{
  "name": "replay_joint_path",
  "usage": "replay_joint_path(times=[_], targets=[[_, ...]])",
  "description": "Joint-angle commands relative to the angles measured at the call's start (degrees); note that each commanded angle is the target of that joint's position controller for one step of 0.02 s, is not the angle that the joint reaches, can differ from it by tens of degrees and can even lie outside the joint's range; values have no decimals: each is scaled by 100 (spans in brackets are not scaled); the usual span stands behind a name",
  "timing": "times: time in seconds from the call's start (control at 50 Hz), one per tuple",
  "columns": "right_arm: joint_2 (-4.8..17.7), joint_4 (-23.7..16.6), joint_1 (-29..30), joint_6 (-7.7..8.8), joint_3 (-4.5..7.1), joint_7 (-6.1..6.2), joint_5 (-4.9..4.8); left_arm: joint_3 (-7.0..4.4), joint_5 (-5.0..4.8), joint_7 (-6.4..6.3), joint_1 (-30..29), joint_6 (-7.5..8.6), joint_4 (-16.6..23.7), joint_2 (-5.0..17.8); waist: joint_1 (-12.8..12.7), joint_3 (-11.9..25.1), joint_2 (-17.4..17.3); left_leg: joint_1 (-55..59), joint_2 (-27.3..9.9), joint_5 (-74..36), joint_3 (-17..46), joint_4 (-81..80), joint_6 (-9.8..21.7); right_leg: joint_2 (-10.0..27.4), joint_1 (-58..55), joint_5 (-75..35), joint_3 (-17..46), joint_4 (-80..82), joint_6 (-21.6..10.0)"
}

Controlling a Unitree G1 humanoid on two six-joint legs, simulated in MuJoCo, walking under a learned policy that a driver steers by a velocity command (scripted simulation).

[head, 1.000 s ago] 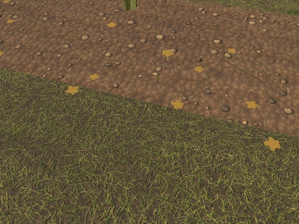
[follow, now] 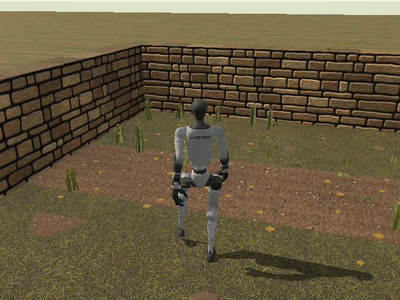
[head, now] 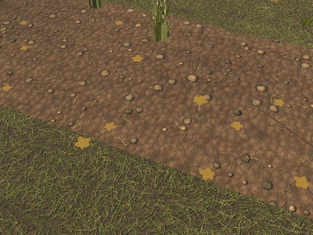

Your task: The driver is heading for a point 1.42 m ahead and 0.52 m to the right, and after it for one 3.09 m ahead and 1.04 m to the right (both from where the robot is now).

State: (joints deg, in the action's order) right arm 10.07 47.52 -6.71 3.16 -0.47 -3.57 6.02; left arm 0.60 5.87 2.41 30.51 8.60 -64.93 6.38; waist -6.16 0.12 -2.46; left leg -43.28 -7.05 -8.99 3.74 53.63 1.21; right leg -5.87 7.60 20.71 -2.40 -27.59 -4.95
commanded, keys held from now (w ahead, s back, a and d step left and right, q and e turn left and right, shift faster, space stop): w+e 1.00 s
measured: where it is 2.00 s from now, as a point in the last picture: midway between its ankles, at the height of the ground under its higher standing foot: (246, 155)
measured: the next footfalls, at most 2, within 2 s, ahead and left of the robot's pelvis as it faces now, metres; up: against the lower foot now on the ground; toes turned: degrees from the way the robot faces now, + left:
left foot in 0.28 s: +0.35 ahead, +0.20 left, -0.18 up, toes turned -2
right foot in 0.72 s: +0.60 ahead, -0.11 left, -0.18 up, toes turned -23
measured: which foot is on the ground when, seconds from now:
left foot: up 0.00-0.26, down 0.28-0.74, up 0.76-1.00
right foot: down 0.00-0.28, up 0.30-0.70, down 0.72-1.00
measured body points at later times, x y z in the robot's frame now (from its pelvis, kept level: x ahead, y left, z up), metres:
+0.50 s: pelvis +0.33 +0.09 -0.18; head +0.34 +0.08 +0.27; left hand +0.47 +0.33 -0.30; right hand +0.28 -0.16 -0.32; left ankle +0.31 +0.20 -0.91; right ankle +0.37 -0.05 -0.76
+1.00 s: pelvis +0.59 -0.04 -0.16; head +0.62 -0.07 +0.29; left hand +0.78 +0.17 -0.28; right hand +0.64 -0.37 -0.26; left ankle +0.82 +0.07 -0.83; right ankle +0.56 -0.09 -0.91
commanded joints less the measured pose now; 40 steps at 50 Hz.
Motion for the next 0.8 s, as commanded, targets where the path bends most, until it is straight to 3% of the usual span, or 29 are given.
replay_joint_path(times=[0.02, 0.04, 0.08, 0.12, 0.14, 0.16, 0.2, 0.24, 0.26, 0.28, 0.3, 0.32, 0.34, 0.36, 0.38, 0.4, 0.42, 0.44, 0.46, 0.5, 0.56, 0.6, 0.64, 0.68, 0.72, 0.74, 0.76, 0.78, 0.8], targets=[[383, -407, 599, 83, 63, 86, -20, 9, 28, -242, 1531, -11, -354, 295, -319, -555, 233, -2778, -383, -344, 548, -617, -156, 2062, -2169, -1454, 2104, -194, -1273], [256, -490, 966, 153, 6, 127, 33, 53, -41, -359, 2106, -44, -444, 130, -594, -521, 314, -3093, -337, -528, 402, -1186, -189, 1909, -2625, -1076, 2152, -428, -1205], [80, -439, 1219, 190, -80, 19, 95, 239, -106, -299, 1666, -140, -156, -215, -506, -701, 409, -1440, -310, -1883, 46, -1954, -74, 1371, -613, -647, 1854, -735, -1084], [98, -570, 1166, 107, -136, -73, 54, 138, -21, -98, 869, -222, 267, 439, -267, -683, 606, 1765, 90, -2072, -673, -1672, 14, 949, 2441, 403, 1365, -423, -964], [271, -614, 1142, 65, -107, -94, -12, 82, -39, -16, 742, -218, 369, 614, -190, -776, 570, 2265, 111, -1628, -673, -1557, -61, 1016, 2758, 766, 1459, -407, -939], [469, -604, 1187, 0, -83, -84, -68, 40, -67, 1, 798, -194, 407, 714, -191, -933, 434, 2134, -14, -1244, -494, -1804, -113, 1149, 2361, 878, 1663, -714, -882], [481, -516, 1330, -66, -160, -45, -21, -48, -299, -132, 1097, -227, 350, 843, -389, -1074, 315, 1583, -145, -837, -209, -3417, -138, 1212, 717, 652, 2060, -1430, -696], [674, 46, 447, -19, -87, 55, -61, -103, -403, -173, 1237, -365, 211, 1004, -84, -864, 149, 2410, -237, -1881, -273, -4677, -153, 853, 18, 155, 2017, -2707, -398], [1480, 124, -531, 183, 423, 225, -1257, -277, -769, -352, 682, -505, 328, 795, 492, -559, -179, 3742, -125, -1921, -59, -4061, -170, 697, 851, -788, 1973, -4247, -228], [1568, 714, -2209, 207, 461, 262, -1218, -191, -780, -380, 935, -493, 109, 382, 1057, 549, -469, 5995, -649, -3753, 15, -2997, -43, 291, 2275, 1311, 1460, -6122, 120], [1445, 1053, -3077, 210, 390, 222, -881, -99, -969, -353, 1600, -436, -22, -141, 1126, 1563, -1215, 8142, -1230, -5907, -63, -1023, -53, 38, 4104, 3373, 1303, -8368, 313], [1807, 1079, -3003, 171, 576, 160, -872, -116, -1137, -373, 1683, -312, 411, 186, 1039, 2354, -1782, 8564, -1881, -5425, 889, -915, 588, 530, 5003, 2837, 1240, -9306, 532], [1852, 1031, -2733, 87, 635, 139, -832, -137, -1218, -429, 1098, -283, 820, 378, 1100, 2675, -1533, 8099, -2351, -2119, 1973, -1872, 1232, 766, 5539, 2281, 998, -9646, 617], [1182, 935, -2352, 71, 478, 130, -689, -217, -1218, -538, 286, -367, 984, 533, 1144, 2011, -205, 6909, -2151, -303, 1768, -2727, 1275, 1007, 5606, 1376, 632, -9178, 639], [954, 861, -1701, 110, 383, 153, -625, -246, -1098, -638, -351, -495, 1236, 410, 920, 1188, 343, 5506, -2173, 308, 1669, -3219, 1350, 1035, 5482, 590, 400, -9190, 545], [1028, 886, -1387, 155, 362, 168, -593, -209, -993, -676, -506, -641, 1381, 147, 667, 737, 339, 4484, -2454, 42, 1876, -3257, 1468, 1178, 5291, 491, 451, -9211, 522], [356, 853, -891, 252, 181, 176, -632, -258, -929, -652, -920, -764, 1545, 115, 420, -45, 373, 3535, -2081, 474, 1303, -3234, 860, 1446, 5391, -127, 945, -8108, 238], [196, 847, -582, 285, 132, 190, -626, -260, -920, -610, -1046, -821, 1652, 30, 261, -427, -96, 2717, -1710, 728, 629, -3335, 503, 1491, 5137, -272, 1025, -7501, 75], [371, 726, -171, 279, 144, 281, -550, -274, -856, -581, -1095, -787, 1804, 12, 38, -730, -361, 1597, -1099, 1071, -332, -3888, 278, 1419, 4188, -929, 870, -5589, 129], [670, 732, -323, 306, 176, 525, -393, -399, -677, -485, -1583, -665, 1992, 402, 135, -574, -503, 1366, -721, 611, -903, -4014, 407, 1231, 3080, -2153, 608, -3517, 388], [1322, 838, -933, 280, 422, 705, -642, -322, -680, -216, -2213, -674, 2264, 343, 361, -323, -155, 2670, -1151, 25, -797, -4092, 587, 1127, 3116, -2507, 434, -2271, 302], [1335, 873, -1232, 172, 505, 732, -716, -323, -698, -60, -2909, -678, 2537, 490, 568, -612, 179, 3502, -1316, -248, -895, -3963, 539, 1103, 3680, -2283, 407, -1852, 58], [1366, 841, -1322, 84, 571, 692, -713, -357, -701, 46, -3295, -670, 2746, 602, 655, -586, 126, 3944, -1250, -791, -1189, -3699, 404, 958, 3524, -1768, 114, -1564, -147], [1539, 748, -1412, 32, 648, 651, -704, -449, -681, 84, -3249, -701, 2864, 846, 537, -247, -58, 4130, -1126, -2600, -1519, -2901, 309, 525, 2638, -949, -350, -1466, -331], [1580, 639, -1429, 31, 651, 614, -705, -773, -714, 6, -1700, -725, 2543, 1466, -294, 648, -17, 3283, -844, -3071, -1785, -543, 83, 79, 58, -1288, -336, -923, -691], [1111, 383, -1622, 182, 502, 534, -459, -988, -759, -140, -1000, -769, 2335, 2287, -226, 1279, 1263, 1102, -173, 1149, -1771, 1928, -283, 1412, -2104, -2207, 1901, -876, -1333], [858, 68, -1574, 523, 371, 346, -586, -972, -703, -169, -592, -752, 2415, 2620, -83, 2476, 1736, -472, 823, 4319, -378, 3517, -406, 2633, -3528, -1218, 5170, 556, -2364], [1294, -65, -653, 722, 527, 289, -853, -875, -549, -188, -282, -740, 2308, 2226, -460, 2077, 948, -1417, 626, 3956, 196, 3443, -206, 2468, -3562, -781, 4852, 953, -2017], [1196, -212, -347, 715, 497, 349, -863, -803, -583, -224, -856, -679, 2287, 1977, -152, 1232, 846, -1539, 415, 3401, 86, 2934, -106, 2258, -2568, -1205, 3955, 939, -1700]])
